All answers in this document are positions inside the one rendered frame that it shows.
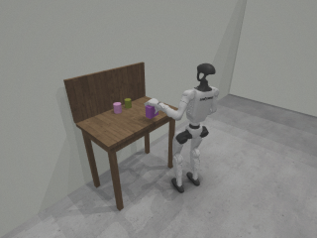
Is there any robot left upper arm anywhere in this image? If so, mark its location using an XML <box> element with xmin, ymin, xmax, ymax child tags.
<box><xmin>173</xmin><ymin>89</ymin><xmax>196</xmax><ymax>121</ymax></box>

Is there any robot left forearm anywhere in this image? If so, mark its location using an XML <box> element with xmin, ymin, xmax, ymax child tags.
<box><xmin>156</xmin><ymin>102</ymin><xmax>178</xmax><ymax>118</ymax></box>

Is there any right robot shin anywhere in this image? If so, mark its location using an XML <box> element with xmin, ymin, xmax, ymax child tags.
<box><xmin>190</xmin><ymin>149</ymin><xmax>200</xmax><ymax>179</ymax></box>

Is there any left robot hand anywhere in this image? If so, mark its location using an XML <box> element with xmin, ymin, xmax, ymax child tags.
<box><xmin>144</xmin><ymin>98</ymin><xmax>159</xmax><ymax>114</ymax></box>

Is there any left robot thigh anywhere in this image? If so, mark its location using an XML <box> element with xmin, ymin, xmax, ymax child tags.
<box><xmin>172</xmin><ymin>130</ymin><xmax>189</xmax><ymax>165</ymax></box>

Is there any sponge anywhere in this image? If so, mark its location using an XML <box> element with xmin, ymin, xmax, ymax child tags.
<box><xmin>145</xmin><ymin>105</ymin><xmax>159</xmax><ymax>119</ymax></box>

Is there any table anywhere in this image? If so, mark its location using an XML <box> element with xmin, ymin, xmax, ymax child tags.
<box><xmin>63</xmin><ymin>61</ymin><xmax>178</xmax><ymax>210</ymax></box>

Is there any robot right upper arm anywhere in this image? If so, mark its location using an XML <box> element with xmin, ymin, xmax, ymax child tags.
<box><xmin>209</xmin><ymin>86</ymin><xmax>220</xmax><ymax>114</ymax></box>

